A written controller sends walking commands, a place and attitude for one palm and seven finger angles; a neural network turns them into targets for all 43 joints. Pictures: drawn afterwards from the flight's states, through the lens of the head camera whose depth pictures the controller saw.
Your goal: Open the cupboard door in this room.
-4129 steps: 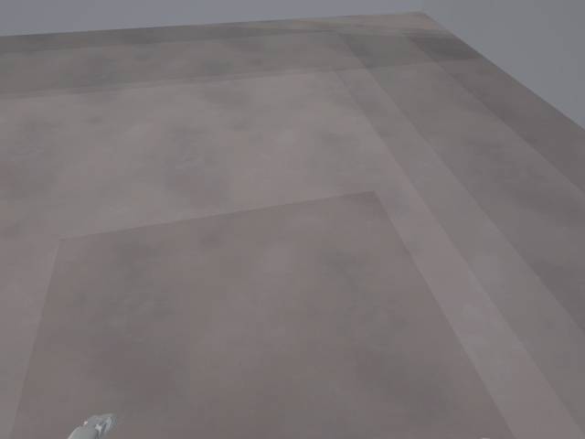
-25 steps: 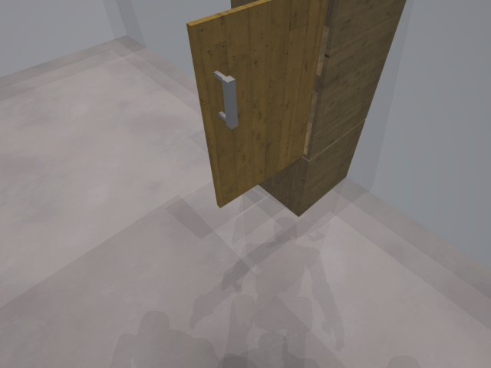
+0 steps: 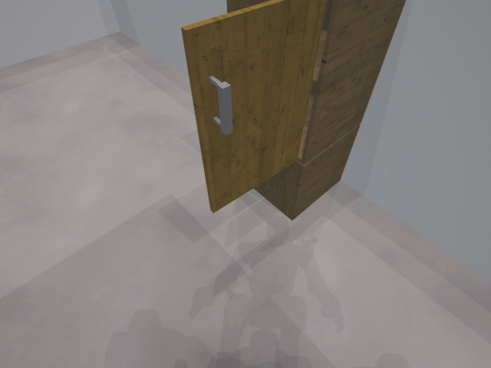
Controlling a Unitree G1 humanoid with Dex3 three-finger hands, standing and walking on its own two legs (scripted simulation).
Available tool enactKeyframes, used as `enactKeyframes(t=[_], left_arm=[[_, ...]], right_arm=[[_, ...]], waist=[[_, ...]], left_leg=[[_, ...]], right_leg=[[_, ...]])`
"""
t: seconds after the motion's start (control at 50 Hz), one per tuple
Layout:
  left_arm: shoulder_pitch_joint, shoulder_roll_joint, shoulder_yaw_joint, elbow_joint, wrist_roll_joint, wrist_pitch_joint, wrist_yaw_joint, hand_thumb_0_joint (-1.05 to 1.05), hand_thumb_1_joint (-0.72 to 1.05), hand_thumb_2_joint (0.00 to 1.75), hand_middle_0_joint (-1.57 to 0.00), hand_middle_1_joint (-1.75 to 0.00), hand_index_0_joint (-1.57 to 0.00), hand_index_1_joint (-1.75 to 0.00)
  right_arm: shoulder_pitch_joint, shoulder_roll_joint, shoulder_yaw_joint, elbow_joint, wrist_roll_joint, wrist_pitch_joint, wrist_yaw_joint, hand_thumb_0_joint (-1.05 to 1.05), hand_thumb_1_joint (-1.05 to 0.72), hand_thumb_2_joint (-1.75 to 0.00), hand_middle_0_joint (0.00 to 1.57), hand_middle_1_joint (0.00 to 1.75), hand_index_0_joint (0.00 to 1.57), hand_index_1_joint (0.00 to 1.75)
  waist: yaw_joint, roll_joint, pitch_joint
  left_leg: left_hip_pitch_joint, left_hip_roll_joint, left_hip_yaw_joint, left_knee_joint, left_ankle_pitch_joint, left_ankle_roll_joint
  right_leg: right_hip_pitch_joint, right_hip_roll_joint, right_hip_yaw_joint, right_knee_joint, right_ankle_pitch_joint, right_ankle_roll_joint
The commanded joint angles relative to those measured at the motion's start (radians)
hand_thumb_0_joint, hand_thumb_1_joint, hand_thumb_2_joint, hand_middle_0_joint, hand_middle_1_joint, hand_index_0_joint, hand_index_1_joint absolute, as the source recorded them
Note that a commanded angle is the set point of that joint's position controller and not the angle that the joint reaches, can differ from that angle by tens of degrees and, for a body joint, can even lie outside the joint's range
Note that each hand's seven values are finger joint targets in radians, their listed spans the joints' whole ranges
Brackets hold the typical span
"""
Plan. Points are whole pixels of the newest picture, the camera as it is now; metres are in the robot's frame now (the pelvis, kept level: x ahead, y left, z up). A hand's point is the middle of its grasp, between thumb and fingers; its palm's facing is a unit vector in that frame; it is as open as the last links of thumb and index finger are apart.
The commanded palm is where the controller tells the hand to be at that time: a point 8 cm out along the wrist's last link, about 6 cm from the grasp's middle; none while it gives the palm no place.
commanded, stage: look to check the result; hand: left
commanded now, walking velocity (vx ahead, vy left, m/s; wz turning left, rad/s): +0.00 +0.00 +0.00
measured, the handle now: (220, 105) +0.64 +0.10 +0.07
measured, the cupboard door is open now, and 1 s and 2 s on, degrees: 86 86 86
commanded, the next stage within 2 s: stand and wait in 0.44 s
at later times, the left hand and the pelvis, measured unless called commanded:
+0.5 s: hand out of the picture +0.10 +0.23 -0.15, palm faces +0.00 -0.94 -0.33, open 7.4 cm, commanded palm none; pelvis +0.02 -0.01 +0.00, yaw +0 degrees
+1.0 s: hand out of the picture +0.10 +0.24 -0.16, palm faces -0.01 -0.95 -0.32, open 7.4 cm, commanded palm none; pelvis +0.02 +0.00 +0.00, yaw +0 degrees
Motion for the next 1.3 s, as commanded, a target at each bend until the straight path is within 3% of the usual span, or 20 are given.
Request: enactKeyframes(t=[0.0,0.16,0.4,0.58,0.88,1.28], left_arm=[[-0.017,0.205,0.037,-0.057,0.003,-0.025,0.012,0.00,0.90,0.90,-0.20,-0.30,-0.20,-0.30],[-0.025,0.216,0.034,-0.052,0.000,-0.027,0.013,0.00,0.90,0.90,-0.20,-0.30,-0.20,-0.30],[-0.030,0.229,0.034,-0.059,0.001,-0.029,0.014,0.00,0.90,0.90,-0.20,-0.30,-0.20,-0.30],[-0.040,0.235,0.032,-0.062,0.000,-0.031,0.014,0.00,0.90,0.90,-0.20,-0.30,-0.20,-0.30],[-0.040,0.238,0.030,-0.061,-0.001,-0.029,0.011,0.00,0.90,0.90,-0.20,-0.30,-0.20,-0.30],[-0.038,0.240,0.025,-0.056,0.000,-0.028,0.010,0.00,0.90,0.90,-0.20,-0.30,-0.20,-0.30]], right_arm=[[-0.014,-0.163,-0.024,-0.052,0.006,-0.016,-0.007,0.00,-0.90,-0.90,0.20,0.30,0.20,0.30],[-0.017,-0.177,-0.022,-0.051,0.006,-0.017,-0.009,0.00,-0.90,-0.90,0.20,0.30,0.20,0.30],[-0.029,-0.189,-0.024,-0.055,0.008,-0.016,-0.010,0.00,-0.90,-0.90,0.20,0.30,0.20,0.30],[-0.032,-0.193,-0.023,-0.054,0.006,-0.018,-0.009,0.00,-0.90,-0.90,0.20,0.30,0.20,0.30],[-0.028,-0.197,-0.022,-0.051,0.007,-0.019,-0.007,0.00,-0.90,-0.90,0.20,0.30,0.20,0.30],[-0.032,-0.204,-0.022,-0.047,0.008,-0.024,-0.008,0.00,-0.90,-0.90,0.20,0.30,0.20,0.30]], waist=[[0.004,-0.012,-0.068],[0.000,-0.004,-0.104],[0.002,-0.039,-0.096],[0.000,-0.009,-0.105],[0.002,-0.009,-0.078],[0.001,-0.006,-0.088]], left_leg=[[-0.053,0.116,-0.091,-0.052,0.122,0.022],[-0.029,0.123,-0.092,-0.049,0.180,0.021],[-0.009,0.124,-0.087,-0.051,0.197,0.021],[-0.006,0.126,-0.086,-0.058,0.209,0.017],[-0.014,0.126,-0.086,-0.075,0.164,0.017],[0.001,0.132,-0.090,-0.084,0.199,0.019]], right_leg=[[0.088,-0.140,0.148,-0.063,0.105,-0.010],[0.123,-0.144,0.143,-0.049,0.201,-0.013],[0.120,-0.143,0.140,-0.053,0.240,-0.009],[0.140,-0.146,0.149,-0.054,0.264,-0.011],[0.126,-0.143,0.157,-0.075,0.186,-0.010],[0.122,-0.143,0.149,-0.063,0.204,-0.009]])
